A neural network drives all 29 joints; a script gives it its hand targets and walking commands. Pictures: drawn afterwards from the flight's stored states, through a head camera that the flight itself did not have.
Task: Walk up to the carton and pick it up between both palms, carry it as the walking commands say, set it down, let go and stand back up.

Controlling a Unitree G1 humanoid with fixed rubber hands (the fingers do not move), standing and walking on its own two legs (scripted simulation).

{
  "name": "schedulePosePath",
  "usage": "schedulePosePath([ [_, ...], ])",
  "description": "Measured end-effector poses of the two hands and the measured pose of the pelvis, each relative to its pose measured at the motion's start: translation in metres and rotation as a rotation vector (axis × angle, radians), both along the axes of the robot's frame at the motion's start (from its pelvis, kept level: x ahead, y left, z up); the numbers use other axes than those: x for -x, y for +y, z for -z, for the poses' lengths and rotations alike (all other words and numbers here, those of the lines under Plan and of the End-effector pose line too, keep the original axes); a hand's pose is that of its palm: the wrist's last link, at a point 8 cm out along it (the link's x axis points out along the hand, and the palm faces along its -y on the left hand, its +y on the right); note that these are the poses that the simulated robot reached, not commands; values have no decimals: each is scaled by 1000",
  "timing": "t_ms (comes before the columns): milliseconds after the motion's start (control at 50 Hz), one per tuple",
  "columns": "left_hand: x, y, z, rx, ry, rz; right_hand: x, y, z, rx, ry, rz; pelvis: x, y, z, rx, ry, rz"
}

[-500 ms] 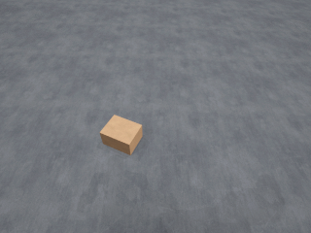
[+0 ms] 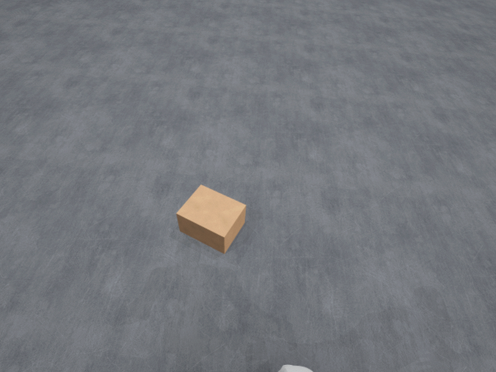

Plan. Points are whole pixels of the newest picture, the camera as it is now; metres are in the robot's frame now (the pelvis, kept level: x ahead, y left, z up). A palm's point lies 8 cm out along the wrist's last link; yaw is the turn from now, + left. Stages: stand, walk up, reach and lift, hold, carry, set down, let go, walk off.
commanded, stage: walk up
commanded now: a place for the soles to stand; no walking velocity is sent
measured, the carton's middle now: (212, 218) +0.87 +0.10 -0.69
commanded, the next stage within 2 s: none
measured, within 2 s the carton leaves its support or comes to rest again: neither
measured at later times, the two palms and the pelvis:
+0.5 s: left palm (32, 342) +0.21 +0.35 -0.10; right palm (396, 322) +0.22 -0.29 -0.10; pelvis +0.15 +0.02 -0.01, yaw +4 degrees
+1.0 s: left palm (59, 280) +0.31 +0.35 -0.10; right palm (371, 254) +0.37 -0.29 -0.11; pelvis +0.27 +0.01 -0.01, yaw +7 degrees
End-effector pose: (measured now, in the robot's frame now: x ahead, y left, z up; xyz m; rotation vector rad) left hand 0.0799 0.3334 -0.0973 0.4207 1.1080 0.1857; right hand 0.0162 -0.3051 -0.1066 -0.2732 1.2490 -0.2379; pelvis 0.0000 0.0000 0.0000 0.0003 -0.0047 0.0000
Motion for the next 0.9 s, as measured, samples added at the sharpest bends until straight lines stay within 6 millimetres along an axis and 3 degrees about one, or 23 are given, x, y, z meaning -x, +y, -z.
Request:
schedulePosePath([
  [80,-29,-7,-3,-10,-9,15,-22,-4,3,-11,4,-8,-22,-6,1,-11,25,-3],
  [180,-54,-14,-9,-18,-62,10,-73,-8,7,-19,-51,-60,-50,-14,5,0,-27,-19],
  [280,-63,-5,-14,-19,-69,-31,-137,-3,-5,-7,-135,-116,-83,-8,0,3,-48,-28],
  [380,-83,11,0,3,-52,-55,-183,12,-8,14,-145,-167,-113,7,7,21,-16,-61],
  [440,-100,15,7,17,-30,-56,-198,19,-6,29,-146,-164,-130,16,9,10,-10,-64],
  [520,-136,15,1,19,-44,-40,-209,18,-10,39,-116,-151,-154,17,4,10,18,-75],
  [600,-181,7,-5,11,-79,-8,-218,10,-7,34,-87,-133,-176,10,4,0,26,-78],
  [680,-220,-5,-7,-11,-123,12,-237,0,9,13,-86,-124,-200,-2,13,-12,17,-81],
  [820,-226,-4,-21,-28,-147,-42,-302,0,2,3,-156,-174,-238,-6,7,-18,-62,-92],
  [900,-228,4,-16,-20,-119,-76,-328,8,-2,9,-148,-204,-256,0,6,-5,-43,-103],
])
